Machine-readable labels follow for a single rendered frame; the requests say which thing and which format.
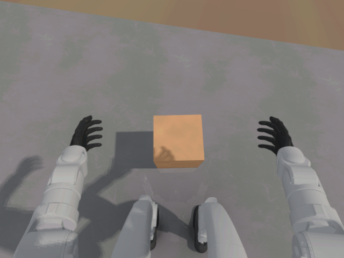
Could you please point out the right robot forearm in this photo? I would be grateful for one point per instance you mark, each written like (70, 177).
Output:
(310, 209)

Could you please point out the left robot upper arm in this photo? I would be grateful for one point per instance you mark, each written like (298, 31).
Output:
(49, 244)

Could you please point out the robot left hand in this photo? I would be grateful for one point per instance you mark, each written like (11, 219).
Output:
(81, 137)

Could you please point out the robot right hand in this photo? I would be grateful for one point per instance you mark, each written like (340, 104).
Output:
(280, 134)

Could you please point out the left robot forearm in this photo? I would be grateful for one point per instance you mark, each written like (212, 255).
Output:
(59, 204)

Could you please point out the right robot upper arm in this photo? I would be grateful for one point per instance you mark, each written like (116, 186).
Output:
(307, 244)

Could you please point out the carton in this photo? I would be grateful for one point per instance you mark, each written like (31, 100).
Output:
(178, 141)

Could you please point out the left robot thigh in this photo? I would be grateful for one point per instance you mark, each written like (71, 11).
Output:
(134, 240)

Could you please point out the robot right foot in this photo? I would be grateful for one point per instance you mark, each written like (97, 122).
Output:
(201, 247)

